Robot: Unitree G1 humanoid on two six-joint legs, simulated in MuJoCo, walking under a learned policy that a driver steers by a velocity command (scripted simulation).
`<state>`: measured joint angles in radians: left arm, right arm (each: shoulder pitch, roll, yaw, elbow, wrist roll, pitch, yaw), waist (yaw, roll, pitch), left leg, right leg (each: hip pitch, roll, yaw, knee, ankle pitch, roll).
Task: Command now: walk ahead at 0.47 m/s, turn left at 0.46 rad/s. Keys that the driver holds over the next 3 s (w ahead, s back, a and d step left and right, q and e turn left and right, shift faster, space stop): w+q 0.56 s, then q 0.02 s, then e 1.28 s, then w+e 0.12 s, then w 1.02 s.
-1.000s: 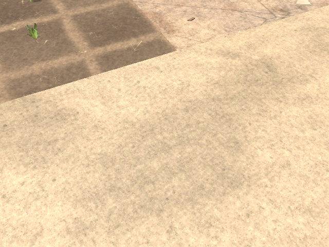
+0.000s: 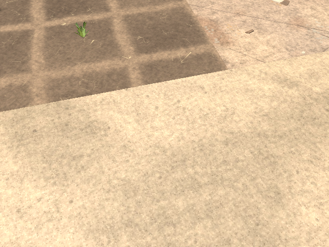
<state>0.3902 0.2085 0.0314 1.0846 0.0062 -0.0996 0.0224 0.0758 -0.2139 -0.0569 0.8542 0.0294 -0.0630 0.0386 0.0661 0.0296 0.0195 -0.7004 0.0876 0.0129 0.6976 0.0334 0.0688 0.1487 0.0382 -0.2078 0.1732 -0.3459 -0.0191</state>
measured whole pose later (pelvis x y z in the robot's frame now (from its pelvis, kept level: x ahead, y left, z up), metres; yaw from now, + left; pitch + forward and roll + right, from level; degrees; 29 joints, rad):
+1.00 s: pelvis +0.47 +0.07 +0.01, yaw +15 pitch +2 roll +0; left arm 0.25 0.30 0.07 0.80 -0.02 -0.01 0.01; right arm 0.09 -0.26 -0.04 0.68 0.01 -0.01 -0.04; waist 0.06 0.00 0.03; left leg -0.38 -0.03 -0.09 0.56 -0.25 -0.04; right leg -0.30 0.07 0.12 0.45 -0.19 -0.02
